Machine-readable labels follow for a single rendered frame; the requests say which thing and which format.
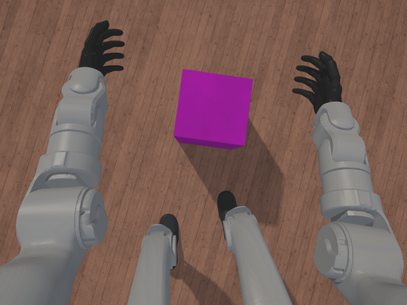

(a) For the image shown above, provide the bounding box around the robot thigh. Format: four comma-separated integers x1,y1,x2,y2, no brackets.
223,212,293,305
127,231,177,305

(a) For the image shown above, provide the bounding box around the robot right hand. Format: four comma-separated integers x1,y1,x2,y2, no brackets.
292,51,342,114

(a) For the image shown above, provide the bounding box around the robot right thigh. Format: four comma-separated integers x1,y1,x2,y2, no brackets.
223,212,293,305

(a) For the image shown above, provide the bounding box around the left robot upper arm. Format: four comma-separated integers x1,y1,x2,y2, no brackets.
0,186,108,305

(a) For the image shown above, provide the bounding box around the robot left hand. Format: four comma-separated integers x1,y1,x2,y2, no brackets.
79,20,125,76

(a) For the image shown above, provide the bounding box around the left robot forearm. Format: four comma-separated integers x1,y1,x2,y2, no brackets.
16,67,108,246

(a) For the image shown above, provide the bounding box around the right robot upper arm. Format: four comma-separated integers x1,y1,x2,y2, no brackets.
314,221,407,305

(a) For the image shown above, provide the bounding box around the carton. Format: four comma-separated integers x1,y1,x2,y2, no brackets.
174,69,253,149

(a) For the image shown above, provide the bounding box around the right robot forearm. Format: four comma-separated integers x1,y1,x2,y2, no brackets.
312,102,404,275

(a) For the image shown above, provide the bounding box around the robot left thigh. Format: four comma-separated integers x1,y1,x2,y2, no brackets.
127,231,177,305

